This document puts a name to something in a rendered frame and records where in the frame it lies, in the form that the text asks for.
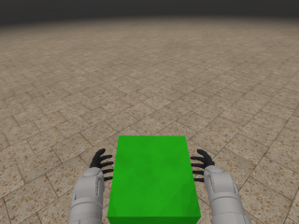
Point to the robot right hand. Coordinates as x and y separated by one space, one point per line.
206 159

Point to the right robot forearm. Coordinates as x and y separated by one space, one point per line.
224 199

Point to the carton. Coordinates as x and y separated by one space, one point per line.
153 182

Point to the robot left hand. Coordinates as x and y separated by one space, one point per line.
96 162

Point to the left robot forearm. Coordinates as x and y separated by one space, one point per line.
88 198

